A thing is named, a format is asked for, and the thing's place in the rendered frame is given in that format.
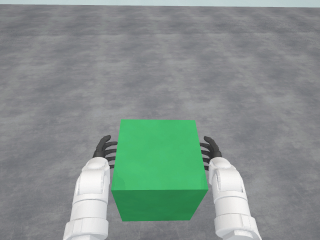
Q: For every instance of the left robot forearm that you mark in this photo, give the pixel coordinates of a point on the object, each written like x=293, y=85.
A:
x=89, y=206

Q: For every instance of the robot left hand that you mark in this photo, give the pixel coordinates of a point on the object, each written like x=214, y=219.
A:
x=101, y=152

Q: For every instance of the carton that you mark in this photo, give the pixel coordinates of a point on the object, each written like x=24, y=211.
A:
x=159, y=173

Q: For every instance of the right robot forearm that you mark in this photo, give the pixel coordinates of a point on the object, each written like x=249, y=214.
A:
x=233, y=219

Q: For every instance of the robot right hand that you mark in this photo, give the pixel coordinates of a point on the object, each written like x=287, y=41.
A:
x=212, y=153

